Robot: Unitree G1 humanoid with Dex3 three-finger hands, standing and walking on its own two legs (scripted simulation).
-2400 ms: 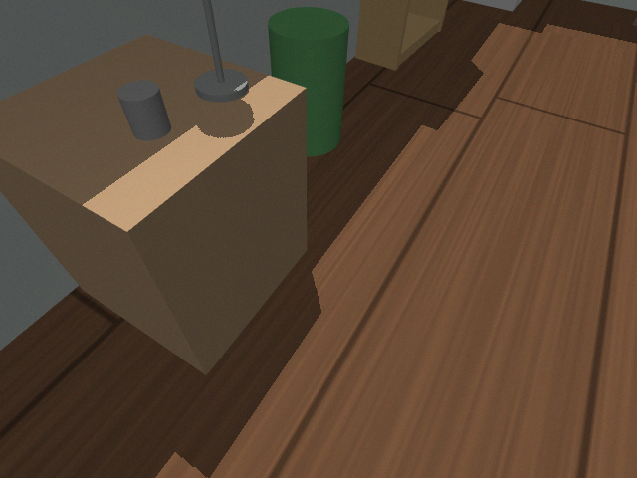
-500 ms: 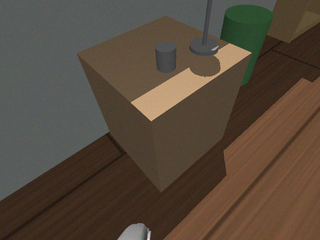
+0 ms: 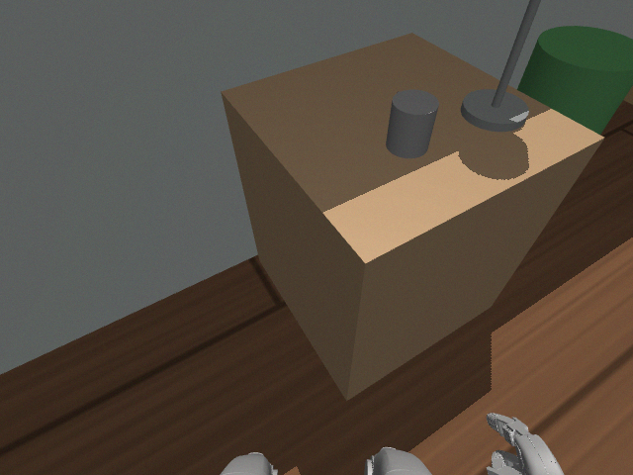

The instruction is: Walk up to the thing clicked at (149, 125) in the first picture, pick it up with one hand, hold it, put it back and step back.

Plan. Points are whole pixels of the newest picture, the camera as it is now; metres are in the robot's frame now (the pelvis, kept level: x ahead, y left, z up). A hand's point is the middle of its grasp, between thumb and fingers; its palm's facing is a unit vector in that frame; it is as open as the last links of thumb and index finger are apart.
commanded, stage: walk up
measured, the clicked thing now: (407, 119) +0.73 -0.17 +0.03
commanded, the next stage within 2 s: none
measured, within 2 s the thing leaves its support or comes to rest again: neither
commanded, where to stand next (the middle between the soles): +0.09 +0.05 m, yaw -1 degrees
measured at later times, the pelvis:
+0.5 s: pelvis +0.01 +0.00 +0.02, yaw +6 degrees
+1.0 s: pelvis +0.02 +0.03 +0.01, yaw +4 degrees
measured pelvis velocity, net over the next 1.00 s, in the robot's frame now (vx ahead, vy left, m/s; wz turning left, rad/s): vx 0.02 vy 0.03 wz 0.07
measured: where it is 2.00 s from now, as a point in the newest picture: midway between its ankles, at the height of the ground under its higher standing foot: outside the picture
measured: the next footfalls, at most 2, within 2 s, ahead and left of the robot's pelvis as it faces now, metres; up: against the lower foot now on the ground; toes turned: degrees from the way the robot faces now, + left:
right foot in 0.02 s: +0.10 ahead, -0.09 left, +0.00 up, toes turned +0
left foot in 0.60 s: +0.05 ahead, +0.16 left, +0.00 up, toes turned +8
